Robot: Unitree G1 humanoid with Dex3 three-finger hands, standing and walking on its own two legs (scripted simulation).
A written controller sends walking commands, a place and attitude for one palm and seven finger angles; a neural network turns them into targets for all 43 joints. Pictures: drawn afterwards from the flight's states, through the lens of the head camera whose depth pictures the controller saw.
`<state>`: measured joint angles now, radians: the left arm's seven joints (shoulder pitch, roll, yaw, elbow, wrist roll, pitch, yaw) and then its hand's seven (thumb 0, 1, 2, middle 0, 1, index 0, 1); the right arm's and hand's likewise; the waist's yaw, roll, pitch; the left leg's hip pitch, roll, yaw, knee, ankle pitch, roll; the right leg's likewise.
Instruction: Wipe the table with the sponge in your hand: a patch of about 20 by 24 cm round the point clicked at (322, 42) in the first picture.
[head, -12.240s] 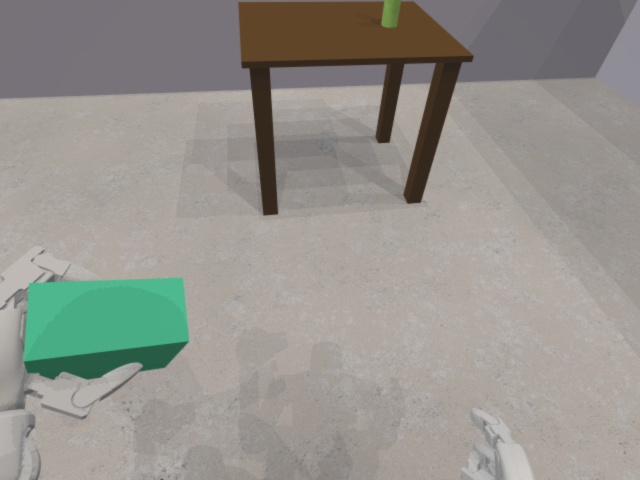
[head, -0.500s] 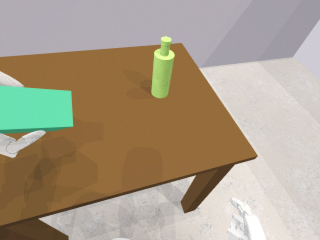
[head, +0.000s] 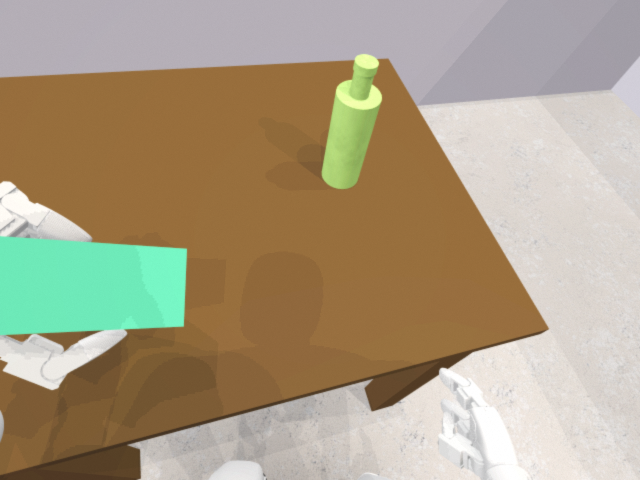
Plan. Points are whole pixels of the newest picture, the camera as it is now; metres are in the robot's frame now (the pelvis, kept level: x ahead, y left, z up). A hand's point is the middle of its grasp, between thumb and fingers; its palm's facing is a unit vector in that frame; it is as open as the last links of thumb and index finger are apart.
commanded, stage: shuffle to correct the standing spot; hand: left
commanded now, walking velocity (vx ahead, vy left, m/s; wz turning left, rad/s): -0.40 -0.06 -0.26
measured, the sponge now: (118, 289) +0.23 +0.23 +0.14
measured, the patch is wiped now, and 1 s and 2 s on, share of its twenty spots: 0.00 0.00 0.00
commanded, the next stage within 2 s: come to a stop and stand still in 0.24 s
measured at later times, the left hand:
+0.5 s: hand (33, 447) +0.11 +0.22 +0.16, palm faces +0.32 -0.83 -0.46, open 10.5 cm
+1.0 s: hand out of the picture -0.03 +0.24 +0.15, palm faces +0.32 -0.88 -0.35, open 10.5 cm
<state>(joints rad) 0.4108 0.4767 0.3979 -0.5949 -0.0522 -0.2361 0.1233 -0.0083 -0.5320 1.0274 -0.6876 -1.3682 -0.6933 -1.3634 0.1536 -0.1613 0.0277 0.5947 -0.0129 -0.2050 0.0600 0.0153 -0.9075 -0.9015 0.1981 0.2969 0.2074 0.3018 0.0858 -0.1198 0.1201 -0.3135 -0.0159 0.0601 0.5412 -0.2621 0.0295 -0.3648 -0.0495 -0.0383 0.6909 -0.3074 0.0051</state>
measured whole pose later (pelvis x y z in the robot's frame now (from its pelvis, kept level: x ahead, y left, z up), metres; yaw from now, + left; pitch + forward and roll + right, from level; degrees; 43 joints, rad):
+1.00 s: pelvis -0.25 +0.00 -0.02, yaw -4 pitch +0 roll +0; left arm 0.45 0.41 0.38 -0.55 -0.07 -0.13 0.08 -0.01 -0.53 1.03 -0.69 -1.36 -0.69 -1.36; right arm 0.22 -0.21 0.01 0.60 0.02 -0.13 -0.03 0.02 -0.91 -0.90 0.20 0.30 0.21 0.30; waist 0.04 -0.09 -0.01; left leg -0.30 0.05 0.02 0.70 -0.49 0.01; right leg -0.51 -0.01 -0.09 0.85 -0.43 -0.06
